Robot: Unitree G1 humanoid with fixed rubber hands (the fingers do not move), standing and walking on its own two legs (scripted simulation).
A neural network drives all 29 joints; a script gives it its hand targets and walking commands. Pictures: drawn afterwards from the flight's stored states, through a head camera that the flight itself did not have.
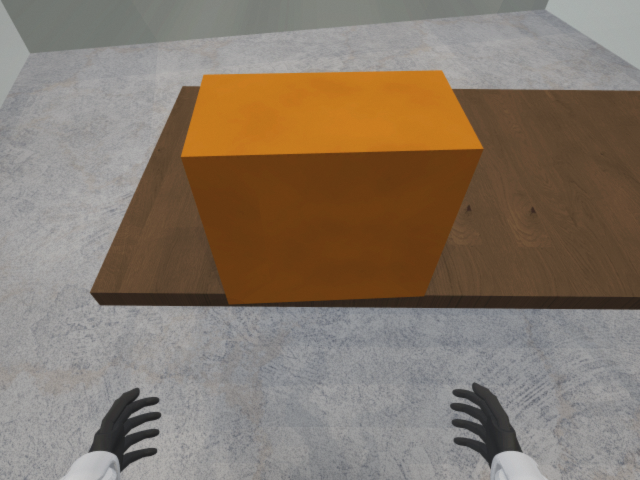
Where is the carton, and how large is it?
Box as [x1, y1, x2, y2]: [181, 70, 483, 304]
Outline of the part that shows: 441,70 203,75 181,154 181,158 229,304 419,296 424,294 483,148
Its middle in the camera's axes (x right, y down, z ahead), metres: +0.01 -0.07 +0.57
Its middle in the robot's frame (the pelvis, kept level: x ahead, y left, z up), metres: +0.47 +0.01 +0.08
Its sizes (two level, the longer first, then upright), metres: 0.316 0.172 0.291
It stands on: a table, 0.70 m high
